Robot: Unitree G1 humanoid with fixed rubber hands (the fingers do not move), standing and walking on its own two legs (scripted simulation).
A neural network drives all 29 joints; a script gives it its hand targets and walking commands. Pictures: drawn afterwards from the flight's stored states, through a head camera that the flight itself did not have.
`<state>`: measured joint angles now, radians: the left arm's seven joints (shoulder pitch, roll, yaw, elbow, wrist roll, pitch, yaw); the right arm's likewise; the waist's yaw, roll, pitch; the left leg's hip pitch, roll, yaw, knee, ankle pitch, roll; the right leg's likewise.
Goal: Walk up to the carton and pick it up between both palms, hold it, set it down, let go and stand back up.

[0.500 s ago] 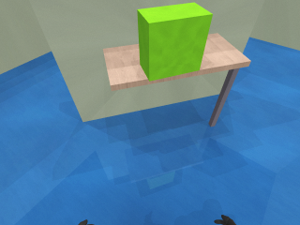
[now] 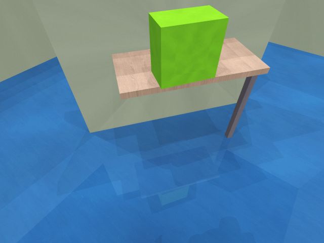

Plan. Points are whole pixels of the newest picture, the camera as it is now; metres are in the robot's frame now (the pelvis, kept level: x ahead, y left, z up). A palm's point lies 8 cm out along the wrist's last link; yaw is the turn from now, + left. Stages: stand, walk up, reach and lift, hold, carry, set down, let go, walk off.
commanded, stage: stand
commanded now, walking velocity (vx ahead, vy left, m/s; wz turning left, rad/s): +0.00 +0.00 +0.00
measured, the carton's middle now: (184, 48) +0.93 -0.12 +0.03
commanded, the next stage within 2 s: walk up in 1.78 s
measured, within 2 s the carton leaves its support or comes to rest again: neither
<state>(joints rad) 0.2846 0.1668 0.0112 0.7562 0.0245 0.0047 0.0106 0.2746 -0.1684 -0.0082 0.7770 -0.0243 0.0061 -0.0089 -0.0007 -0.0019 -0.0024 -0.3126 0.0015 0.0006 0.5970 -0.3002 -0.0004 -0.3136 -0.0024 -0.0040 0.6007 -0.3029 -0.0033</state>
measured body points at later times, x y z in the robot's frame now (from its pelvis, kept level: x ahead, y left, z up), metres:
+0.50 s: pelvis +0.00 +0.00 +0.01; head +0.01 +0.00 +0.46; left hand +0.04 +0.23 -0.14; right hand +0.04 -0.23 -0.14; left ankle +0.01 +0.12 -0.73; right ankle +0.01 -0.12 -0.73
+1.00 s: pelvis -0.01 +0.00 +0.01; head -0.01 +0.00 +0.46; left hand -0.02 +0.21 -0.15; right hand -0.01 -0.21 -0.15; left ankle +0.01 +0.12 -0.73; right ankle +0.01 -0.12 -0.73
